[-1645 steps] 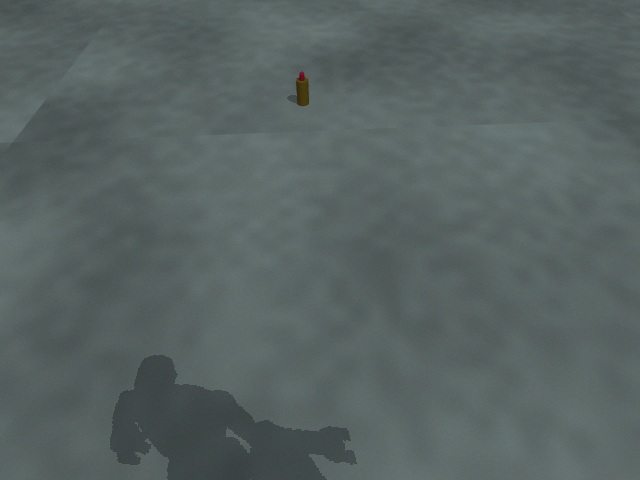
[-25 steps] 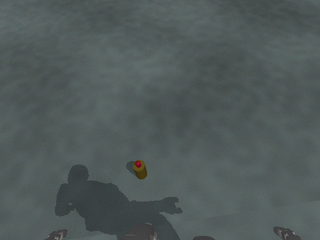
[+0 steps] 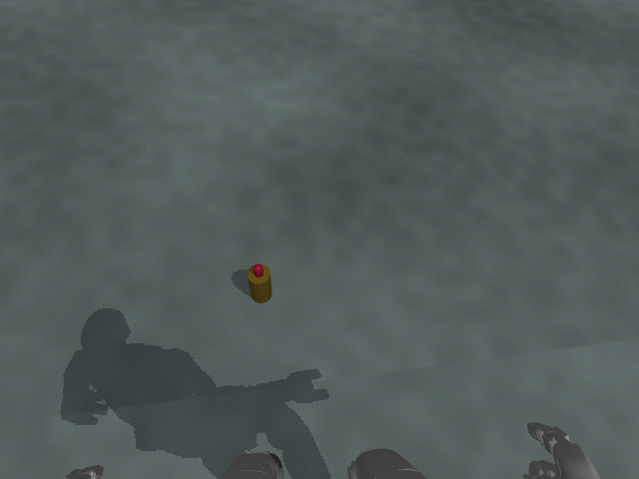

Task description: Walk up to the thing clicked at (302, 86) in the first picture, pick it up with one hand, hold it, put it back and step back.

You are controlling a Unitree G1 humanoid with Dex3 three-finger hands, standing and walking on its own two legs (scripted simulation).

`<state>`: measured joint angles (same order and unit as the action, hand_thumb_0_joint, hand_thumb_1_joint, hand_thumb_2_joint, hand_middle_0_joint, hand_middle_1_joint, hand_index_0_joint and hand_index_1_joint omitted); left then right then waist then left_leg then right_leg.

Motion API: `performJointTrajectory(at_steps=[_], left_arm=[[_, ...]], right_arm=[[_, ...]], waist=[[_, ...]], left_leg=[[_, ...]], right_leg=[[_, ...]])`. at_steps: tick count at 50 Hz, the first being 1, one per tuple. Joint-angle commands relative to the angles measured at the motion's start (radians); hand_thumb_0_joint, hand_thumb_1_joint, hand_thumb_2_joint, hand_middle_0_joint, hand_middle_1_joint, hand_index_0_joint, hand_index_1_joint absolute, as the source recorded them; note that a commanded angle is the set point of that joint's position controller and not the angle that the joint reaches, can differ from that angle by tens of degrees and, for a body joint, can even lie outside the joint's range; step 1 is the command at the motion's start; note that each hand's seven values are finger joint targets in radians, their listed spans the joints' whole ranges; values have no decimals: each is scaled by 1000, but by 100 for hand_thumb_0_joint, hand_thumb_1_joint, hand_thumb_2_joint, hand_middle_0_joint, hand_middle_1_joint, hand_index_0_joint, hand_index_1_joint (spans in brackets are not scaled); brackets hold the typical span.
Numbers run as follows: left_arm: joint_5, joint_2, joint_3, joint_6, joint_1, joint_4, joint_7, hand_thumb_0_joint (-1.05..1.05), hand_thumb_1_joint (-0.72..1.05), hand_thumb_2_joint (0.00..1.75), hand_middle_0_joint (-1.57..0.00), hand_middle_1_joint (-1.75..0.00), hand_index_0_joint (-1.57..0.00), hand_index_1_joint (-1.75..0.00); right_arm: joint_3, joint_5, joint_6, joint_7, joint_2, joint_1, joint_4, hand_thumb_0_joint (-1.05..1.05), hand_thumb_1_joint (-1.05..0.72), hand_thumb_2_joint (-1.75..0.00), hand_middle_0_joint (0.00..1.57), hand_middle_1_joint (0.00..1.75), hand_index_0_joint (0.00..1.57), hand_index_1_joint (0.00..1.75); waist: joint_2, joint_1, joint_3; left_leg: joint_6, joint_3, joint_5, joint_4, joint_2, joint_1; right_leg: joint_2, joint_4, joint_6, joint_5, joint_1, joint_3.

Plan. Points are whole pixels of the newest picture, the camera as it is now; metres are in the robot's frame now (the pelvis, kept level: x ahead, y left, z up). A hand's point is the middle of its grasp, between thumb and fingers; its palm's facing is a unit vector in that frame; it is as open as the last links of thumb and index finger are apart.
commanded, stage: step back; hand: left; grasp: from the side
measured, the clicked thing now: (259, 281) +0.69 +0.18 -0.67
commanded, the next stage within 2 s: none
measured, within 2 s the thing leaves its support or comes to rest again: neither
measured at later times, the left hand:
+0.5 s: hand out of the picture -0.03 +0.23 -0.14, palm faces +0.06 -0.91 -0.40, open 7.4 cm
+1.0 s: hand out of the picture -0.29 +0.17 -0.15, palm faces +0.02 -0.92 -0.40, open 7.4 cm
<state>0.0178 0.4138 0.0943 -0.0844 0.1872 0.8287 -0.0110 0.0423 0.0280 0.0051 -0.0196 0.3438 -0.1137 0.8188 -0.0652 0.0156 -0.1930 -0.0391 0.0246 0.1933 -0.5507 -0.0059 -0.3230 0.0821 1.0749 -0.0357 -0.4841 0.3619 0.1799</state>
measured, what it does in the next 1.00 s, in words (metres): walks backwards: right foot, then left foot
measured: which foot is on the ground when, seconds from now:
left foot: down 0.00-0.16, up 0.18-0.48, down 0.50-0.92, up 0.94-1.00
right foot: up 0.00-0.10, down 0.12-0.54, up 0.56-0.86, down 0.88-1.00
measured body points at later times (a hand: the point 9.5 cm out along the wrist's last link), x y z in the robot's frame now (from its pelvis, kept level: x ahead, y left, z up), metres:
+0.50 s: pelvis -0.17 -0.05 -0.01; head -0.10 -0.04 +0.43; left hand -0.04 +0.27 -0.12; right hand -0.10 -0.36 -0.14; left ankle -0.21 +0.06 -0.73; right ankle -0.08 -0.15 -0.73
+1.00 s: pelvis -0.32 -0.10 -0.01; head -0.30 -0.12 +0.44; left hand -0.29 +0.22 -0.12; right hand -0.19 -0.42 -0.13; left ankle -0.25 +0.05 -0.70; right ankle -0.33 -0.22 -0.73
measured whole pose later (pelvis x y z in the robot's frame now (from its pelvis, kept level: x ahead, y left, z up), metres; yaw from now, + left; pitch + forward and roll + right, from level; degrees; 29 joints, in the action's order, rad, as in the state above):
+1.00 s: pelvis -0.32 -0.10 -0.01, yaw +0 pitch -3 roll +1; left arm 0.05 0.36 0.06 -0.04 0.26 0.94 0.02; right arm 0.06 0.03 0.05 -0.01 0.40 -0.14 0.86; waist 0.02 0.05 -0.10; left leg -0.01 -0.08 0.44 -0.88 0.01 -0.47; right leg 0.01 0.69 0.02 -0.41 0.24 0.06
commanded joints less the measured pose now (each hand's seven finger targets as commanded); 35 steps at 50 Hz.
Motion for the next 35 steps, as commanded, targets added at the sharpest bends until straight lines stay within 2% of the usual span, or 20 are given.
performJointTrajectory(at_steps=[1,6,7,8,9,10,12,13,15,18,22,25,26,27,28,29,30,31,32,35], left_arm=[[6,144,39,38,30,-87,-4,0,90,90,-20,-30,-20,-30],[18,150,57,42,205,5,20,0,90,90,-20,-30,-20,-30],[32,189,71,43,195,-3,22,0,90,90,-20,-30,-20,-30],[37,269,86,46,140,-47,26,0,90,90,-20,-30,-20,-30],[41,353,97,42,8,-99,21,0,90,90,-20,-30,-20,-30],[37,331,92,46,-71,-128,15,0,90,90,-20,-30,-20,-30],[31,213,57,53,-149,-149,9,0,90,90,-20,-30,-20,-30],[31,185,60,51,-173,-145,4,0,90,90,-20,-30,-20,-30],[33,183,69,50,-119,-151,4,0,90,90,-20,-30,-20,-30],[37,167,63,48,-40,-144,-10,0,90,90,-20,-30,-20,-30],[28,178,57,36,-31,-160,-18,0,90,90,-20,-30,-20,-30],[11,182,39,15,-67,-176,-6,0,90,90,-20,-30,-20,-30],[8,147,28,12,-60,-185,-1,0,90,90,-20,-30,-20,-30],[0,118,21,13,-73,-194,1,0,90,90,-20,-30,-20,-30],[10,174,51,12,-158,-200,-14,0,90,90,-20,-30,-20,-30],[15,204,57,8,-156,-182,-12,0,90,90,-20,-30,-20,-30],[9,182,57,4,-142,-156,-7,0,90,90,-20,-30,-20,-30],[-5,157,51,3,-82,-133,-4,0,90,90,-20,-30,-20,-30],[-8,160,50,3,-37,-116,-2,0,90,90,-20,-30,-20,-30],[6,155,53,8,-20,-100,-2,0,90,90,-20,-30,-20,-30]], right_arm=[[94,2,-8,-20,299,-39,-73,0,-90,-90,20,30,20,30],[92,-2,16,-8,315,47,-93,0,-90,-90,20,30,20,30],[84,-9,20,-7,279,25,-92,0,-90,-90,20,30,20,30],[66,-17,19,-14,215,16,-102,0,-90,-90,20,30,20,30],[81,-10,22,-29,248,38,-96,0,-90,-90,20,30,20,30],[93,-12,22,-30,291,-2,-71,0,-90,-90,20,30,20,30],[82,-23,19,-19,275,-64,-20,0,-90,-90,20,30,20,30],[72,-24,16,-19,245,-104,-11,0,-90,-90,20,30,20,30],[62,-17,6,-27,236,-135,-9,0,-90,-90,20,30,20,30],[48,-17,-6,-30,217,-107,-32,0,-90,-90,20,30,20,30],[52,-3,-15,-27,209,-150,-27,0,-90,-90,20,30,20,30],[67,-2,-14,-22,231,-228,18,0,-90,-90,20,30,20,30],[82,11,-12,-22,286,-226,17,0,-90,-90,20,30,20,30],[97,23,-8,-18,381,-162,-8,0,-90,-90,20,30,20,30],[110,21,-9,-18,455,-123,-38,0,-90,-90,20,30,20,30],[106,23,-19,-28,407,-63,-45,0,-90,-90,20,30,20,30],[86,29,-21,-30,354,-55,-46,0,-90,-90,20,30,20,30],[71,33,-21,-32,308,-5,-55,0,-90,-90,20,30,20,30],[67,22,-21,-34,295,1,-60,0,-90,-90,20,30,20,30],[70,14,-16,-24,276,-53,-52,0,-90,-90,20,30,20,30]], waist=[[240,-37,273],[226,37,289],[96,34,251],[-147,39,179],[-260,55,126],[-228,18,78],[-78,-30,69],[-89,-53,91],[-100,-18,143],[-142,26,198],[-159,28,271],[-35,-20,290],[104,-14,285],[302,-3,249],[350,-69,209],[265,-37,162],[192,-28,165],[150,18,179],[144,38,175],[170,3,178]], left_leg=[[-207,-253,-304,94,-285,262],[-87,-208,36,74,-206,-30],[-32,-179,169,-32,-117,-141],[33,-95,335,-246,76,-286],[61,-120,415,-506,99,-179],[55,-169,376,-611,67,-114],[53,-185,247,-650,127,-110],[50,-173,224,-653,142,-137],[62,-151,236,-651,139,-161],[73,-115,327,-443,86,-229],[49,-56,306,-126,20,-101],[17,-33,-31,147,29,97],[-37,-237,-78,154,-114,166],[-153,-504,-220,199,-327,186],[-291,-641,-222,246,-456,-46],[-286,-596,-242,232,-441,-110],[-247,-432,-332,188,-348,-93],[-188,-298,-405,145,-254,-10],[-154,-239,-375,129,-222,14],[-165,-241,-310,107,-212,133]], right_leg=[[-72,-225,4,-24,28,-72],[-70,-575,81,182,-267,-157],[-155,-652,116,84,-252,11],[-340,-777,189,-31,-173,295],[-499,-863,335,-50,111,415],[-499,-882,333,-74,226,404],[-303,-781,229,132,157,99],[-261,-743,191,222,86,15],[-244,-690,187,324,-32,-8],[-298,-618,238,545,-293,1],[-350,-516,244,708,-355,23],[-269,-413,154,507,-206,-48],[-200,-332,107,311,-37,-85],[-40,-151,59,-53,166,-192],[-50,64,40,-192,80,-53],[-61,186,45,-150,45,16],[-15,232,48,-103,49,23],[19,265,54,-41,108,47],[30,269,51,-3,140,35],[19,198,13,5,174,6]])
